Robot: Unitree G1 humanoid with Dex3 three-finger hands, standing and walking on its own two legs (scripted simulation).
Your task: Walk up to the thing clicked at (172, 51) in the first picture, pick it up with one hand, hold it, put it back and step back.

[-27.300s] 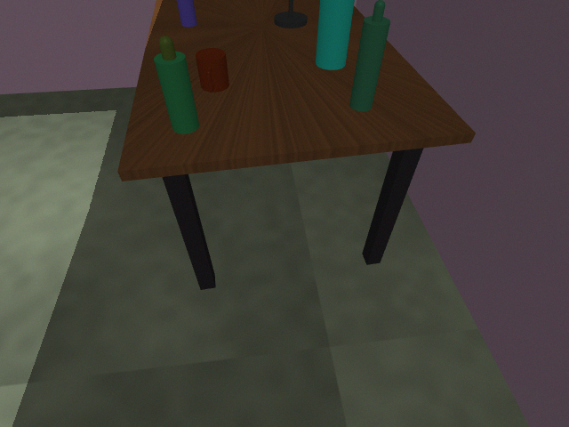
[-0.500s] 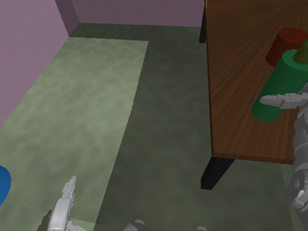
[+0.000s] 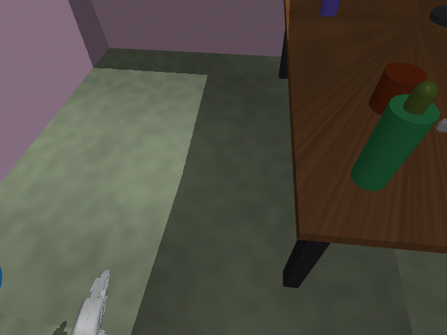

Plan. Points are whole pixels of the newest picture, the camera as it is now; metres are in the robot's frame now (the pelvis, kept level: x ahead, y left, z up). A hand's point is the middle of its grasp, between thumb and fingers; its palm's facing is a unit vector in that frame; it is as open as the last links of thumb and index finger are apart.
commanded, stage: rise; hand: right
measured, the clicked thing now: (393, 138) +0.47 -0.24 +0.11
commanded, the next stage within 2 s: sink last in 0.06 s
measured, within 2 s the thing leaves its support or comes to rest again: neither
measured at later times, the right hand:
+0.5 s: hand out of the picture +0.39 -0.40 +0.17, palm faces +0.56 +0.74 -0.38, open 17.3 cm
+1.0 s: hand out of the picture +0.18 -0.25 +0.15, palm faces +0.41 +0.81 -0.42, open 17.5 cm
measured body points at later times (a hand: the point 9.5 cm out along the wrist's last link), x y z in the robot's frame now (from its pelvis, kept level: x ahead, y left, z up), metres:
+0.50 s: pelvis +0.03 -0.01 +0.02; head +0.05 +0.00 +0.47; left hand +0.20 +0.23 -0.04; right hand +0.36 -0.44 +0.20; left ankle +0.01 +0.14 -0.70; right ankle +0.02 -0.12 -0.70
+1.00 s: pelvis +0.01 +0.01 +0.02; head +0.00 +0.05 +0.47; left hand +0.19 +0.28 -0.04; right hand +0.15 -0.29 +0.18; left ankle +0.01 +0.15 -0.70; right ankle +0.02 -0.12 -0.70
